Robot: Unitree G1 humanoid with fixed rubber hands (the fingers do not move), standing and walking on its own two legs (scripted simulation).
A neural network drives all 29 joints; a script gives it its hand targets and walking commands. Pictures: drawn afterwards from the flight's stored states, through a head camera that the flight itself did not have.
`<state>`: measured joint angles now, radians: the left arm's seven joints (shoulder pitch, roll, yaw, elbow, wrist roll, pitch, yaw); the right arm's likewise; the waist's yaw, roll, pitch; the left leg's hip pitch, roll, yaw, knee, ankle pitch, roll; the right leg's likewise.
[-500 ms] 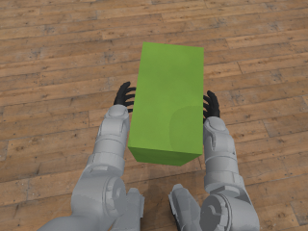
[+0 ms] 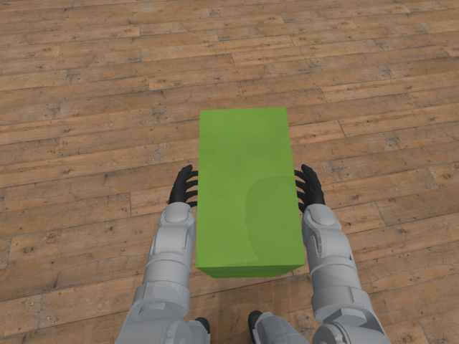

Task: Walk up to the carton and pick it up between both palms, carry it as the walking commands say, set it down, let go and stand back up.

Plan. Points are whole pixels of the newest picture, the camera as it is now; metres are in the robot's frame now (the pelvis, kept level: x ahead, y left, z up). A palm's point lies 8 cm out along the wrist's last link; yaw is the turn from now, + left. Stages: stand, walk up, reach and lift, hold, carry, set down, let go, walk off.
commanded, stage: reach and lift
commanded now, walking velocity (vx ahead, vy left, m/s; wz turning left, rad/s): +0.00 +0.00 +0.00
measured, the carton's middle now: (244, 204) +0.37 -0.05 -0.09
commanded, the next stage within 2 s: none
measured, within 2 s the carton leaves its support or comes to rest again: neither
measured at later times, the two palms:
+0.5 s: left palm (182, 201) +0.33 +0.07 +0.04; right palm (340, 197) +0.31 -0.18 +0.06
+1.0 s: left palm (152, 203) +0.32 +0.11 +0.07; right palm (318, 191) +0.31 -0.14 +0.08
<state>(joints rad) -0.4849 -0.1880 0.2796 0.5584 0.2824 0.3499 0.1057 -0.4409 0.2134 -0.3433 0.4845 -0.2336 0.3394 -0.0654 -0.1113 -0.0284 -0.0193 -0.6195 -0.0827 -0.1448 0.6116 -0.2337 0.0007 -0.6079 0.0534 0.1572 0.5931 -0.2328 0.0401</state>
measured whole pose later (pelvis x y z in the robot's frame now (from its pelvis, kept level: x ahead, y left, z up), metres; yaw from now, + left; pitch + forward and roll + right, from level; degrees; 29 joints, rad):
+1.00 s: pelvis +0.00 -0.01 +0.02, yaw +0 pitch -7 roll +0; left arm -0.50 -0.19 0.32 0.51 0.33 0.73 0.04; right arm -0.50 0.24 -0.36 0.47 -0.32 0.72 -0.07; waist -0.03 -0.03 0.03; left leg -0.10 -0.06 -0.13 0.43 -0.20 0.00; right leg -0.10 0.04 0.14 0.42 -0.20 0.02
